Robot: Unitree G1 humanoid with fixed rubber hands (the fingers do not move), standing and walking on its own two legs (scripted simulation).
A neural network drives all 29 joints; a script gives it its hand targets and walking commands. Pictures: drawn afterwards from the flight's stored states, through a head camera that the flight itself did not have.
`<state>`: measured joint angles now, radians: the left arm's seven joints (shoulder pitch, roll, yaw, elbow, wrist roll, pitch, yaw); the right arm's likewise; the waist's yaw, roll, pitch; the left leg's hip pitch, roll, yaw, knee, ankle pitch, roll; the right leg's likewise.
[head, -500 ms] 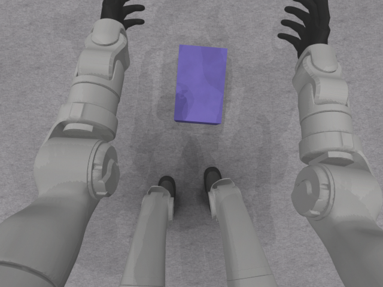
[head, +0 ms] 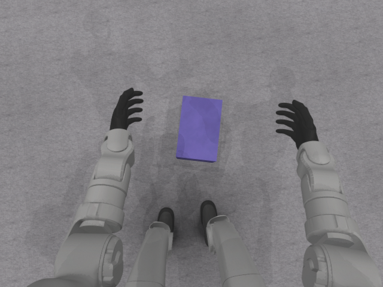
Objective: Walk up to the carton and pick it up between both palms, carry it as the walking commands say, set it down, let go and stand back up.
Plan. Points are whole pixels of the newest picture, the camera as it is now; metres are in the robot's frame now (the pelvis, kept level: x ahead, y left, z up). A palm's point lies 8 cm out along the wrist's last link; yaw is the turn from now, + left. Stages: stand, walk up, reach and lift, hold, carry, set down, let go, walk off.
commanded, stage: let go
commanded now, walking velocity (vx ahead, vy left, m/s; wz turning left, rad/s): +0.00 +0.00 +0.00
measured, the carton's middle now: (198, 131) +0.49 -0.06 -0.65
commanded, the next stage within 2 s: stand in 1.00 s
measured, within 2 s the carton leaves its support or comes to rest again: neither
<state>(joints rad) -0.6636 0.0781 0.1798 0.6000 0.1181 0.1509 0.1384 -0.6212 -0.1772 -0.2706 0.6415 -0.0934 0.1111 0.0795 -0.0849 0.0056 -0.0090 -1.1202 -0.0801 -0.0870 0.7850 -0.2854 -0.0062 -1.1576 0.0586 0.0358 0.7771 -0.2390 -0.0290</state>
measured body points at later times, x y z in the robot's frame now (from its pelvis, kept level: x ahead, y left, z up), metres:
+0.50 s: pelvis +0.04 +0.01 +0.06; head +0.11 +0.02 +0.50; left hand +0.26 +0.23 -0.03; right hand +0.22 -0.22 -0.02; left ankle +0.02 +0.12 -0.68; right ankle +0.04 -0.09 -0.68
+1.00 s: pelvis +0.05 +0.01 +0.05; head +0.05 +0.01 +0.50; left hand +0.23 +0.23 -0.02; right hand +0.20 -0.23 -0.02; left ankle +0.02 +0.12 -0.68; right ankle +0.04 -0.09 -0.68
